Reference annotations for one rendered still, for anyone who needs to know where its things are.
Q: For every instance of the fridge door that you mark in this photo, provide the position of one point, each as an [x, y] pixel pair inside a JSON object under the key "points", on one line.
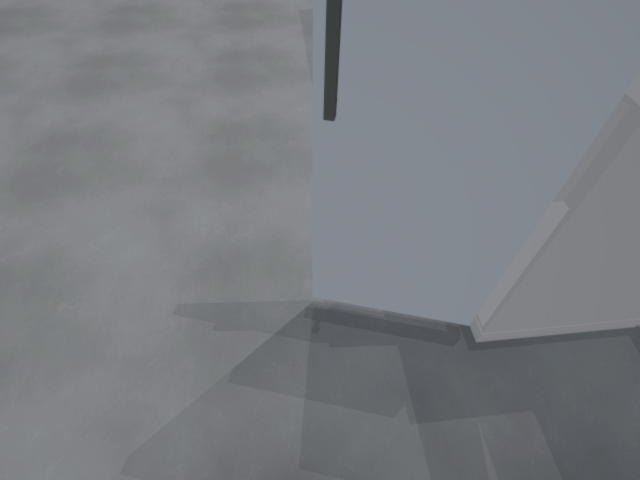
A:
{"points": [[457, 124]]}

